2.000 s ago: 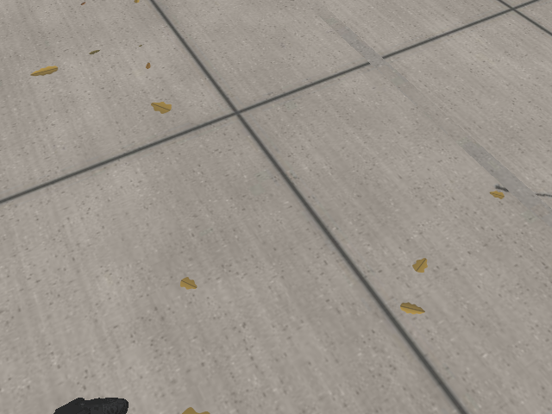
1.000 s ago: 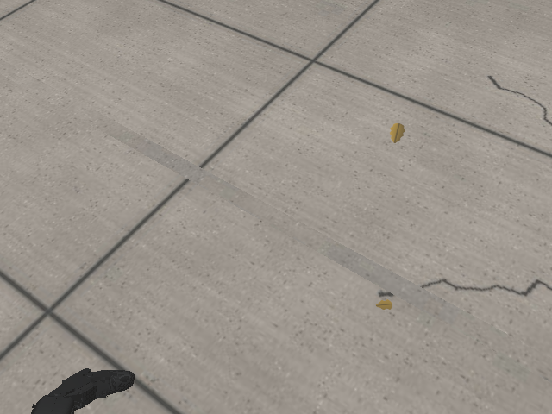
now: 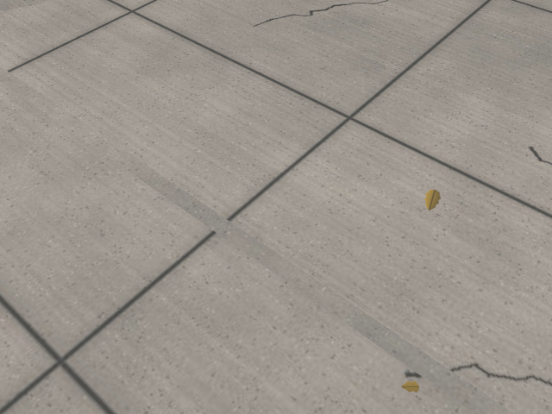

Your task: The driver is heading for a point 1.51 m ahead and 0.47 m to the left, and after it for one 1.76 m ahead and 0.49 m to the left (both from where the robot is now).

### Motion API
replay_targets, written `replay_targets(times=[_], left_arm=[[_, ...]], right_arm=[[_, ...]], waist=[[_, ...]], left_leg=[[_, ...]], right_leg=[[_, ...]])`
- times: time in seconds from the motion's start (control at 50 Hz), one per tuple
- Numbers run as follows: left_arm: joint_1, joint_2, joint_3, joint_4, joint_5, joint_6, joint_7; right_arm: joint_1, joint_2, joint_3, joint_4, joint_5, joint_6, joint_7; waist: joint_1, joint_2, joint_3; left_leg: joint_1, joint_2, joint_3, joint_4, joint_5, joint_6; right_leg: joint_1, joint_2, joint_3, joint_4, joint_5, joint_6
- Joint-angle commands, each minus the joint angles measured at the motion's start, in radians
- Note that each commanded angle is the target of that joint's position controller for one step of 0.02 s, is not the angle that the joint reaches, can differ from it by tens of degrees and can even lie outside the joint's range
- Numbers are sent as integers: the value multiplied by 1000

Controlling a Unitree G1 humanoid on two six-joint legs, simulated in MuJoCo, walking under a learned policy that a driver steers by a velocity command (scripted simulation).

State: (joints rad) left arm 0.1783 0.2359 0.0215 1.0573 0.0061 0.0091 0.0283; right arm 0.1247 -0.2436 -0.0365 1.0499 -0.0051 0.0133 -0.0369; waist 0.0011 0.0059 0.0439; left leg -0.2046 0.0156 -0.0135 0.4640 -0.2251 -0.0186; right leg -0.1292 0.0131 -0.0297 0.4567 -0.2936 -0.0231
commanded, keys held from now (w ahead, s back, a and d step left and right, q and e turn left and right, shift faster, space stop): no key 1.00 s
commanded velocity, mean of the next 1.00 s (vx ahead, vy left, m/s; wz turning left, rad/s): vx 0.00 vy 0.00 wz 0.00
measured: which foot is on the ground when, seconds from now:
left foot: down 0.00-1.00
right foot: down 0.00-1.00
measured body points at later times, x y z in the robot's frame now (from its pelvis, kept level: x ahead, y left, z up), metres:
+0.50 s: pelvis -0.01 +0.00 +0.00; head +0.00 -0.01 +0.45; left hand +0.01 +0.24 -0.15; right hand +0.03 -0.26 -0.15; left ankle +0.02 +0.13 -0.74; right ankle -0.03 -0.10 -0.74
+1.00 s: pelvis +0.00 -0.01 +0.00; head +0.01 -0.01 +0.45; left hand -0.01 +0.23 -0.15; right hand +0.02 -0.25 -0.16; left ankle +0.02 +0.13 -0.74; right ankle -0.03 -0.10 -0.74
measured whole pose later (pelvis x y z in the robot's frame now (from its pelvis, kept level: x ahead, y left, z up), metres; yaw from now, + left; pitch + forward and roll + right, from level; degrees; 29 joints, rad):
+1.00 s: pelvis +0.00 -0.01 +0.00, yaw +0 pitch -1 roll +0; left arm 0.29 0.18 0.01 1.11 0.00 -0.01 0.03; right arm 0.22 -0.20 -0.03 1.13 0.00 0.01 -0.05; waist 0.00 0.01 0.03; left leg -0.23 0.02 -0.03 0.45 -0.21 -0.03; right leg -0.14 0.02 -0.04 0.44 -0.28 -0.03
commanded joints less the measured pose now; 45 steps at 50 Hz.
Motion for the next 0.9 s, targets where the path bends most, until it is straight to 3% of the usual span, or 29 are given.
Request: replay_targets(times=[0.02, 0.42, 0.9], left_arm=[[17, 110, 16, -16, 1, -10, 4], [92, 75, 0, 33, -1, -19, 5], [171, 45, -2, 39, -4, -22, 6]], right_arm=[[-5, -109, -18, -21, 0, -7, -5], [63, -82, -8, 46, 2, -8, -13], [127, -55, -3, 66, 7, -7, -18]], waist=[[-1, -2, -28], [-1, -8, -5], [-1, -6, 3]], left_leg=[[45, 26, -21, -54, 177, 25], [19, 21, -19, -70, 127, 21], [12, 20, -19, -64, 147, 22]], right_leg=[[-60, -54, 52, -95, 167, -12], [-84, -50, 51, -124, 109, -17], [-82, -47, 47, -118, 156, -20]])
